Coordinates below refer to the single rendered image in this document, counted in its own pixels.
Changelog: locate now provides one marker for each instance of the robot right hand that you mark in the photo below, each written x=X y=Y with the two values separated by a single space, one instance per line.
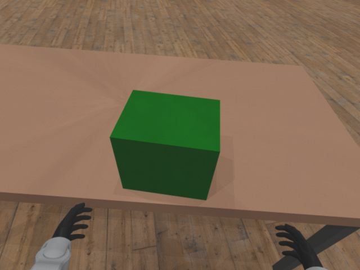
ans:
x=305 y=253

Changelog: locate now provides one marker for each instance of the robot left forearm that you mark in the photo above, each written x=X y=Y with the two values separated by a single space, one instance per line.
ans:
x=55 y=254

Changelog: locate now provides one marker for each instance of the table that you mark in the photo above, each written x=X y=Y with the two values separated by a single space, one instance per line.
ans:
x=284 y=153

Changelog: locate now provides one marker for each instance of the robot left hand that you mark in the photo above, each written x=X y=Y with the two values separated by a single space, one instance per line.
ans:
x=66 y=227

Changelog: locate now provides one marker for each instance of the carton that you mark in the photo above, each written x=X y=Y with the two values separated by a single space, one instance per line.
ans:
x=167 y=144

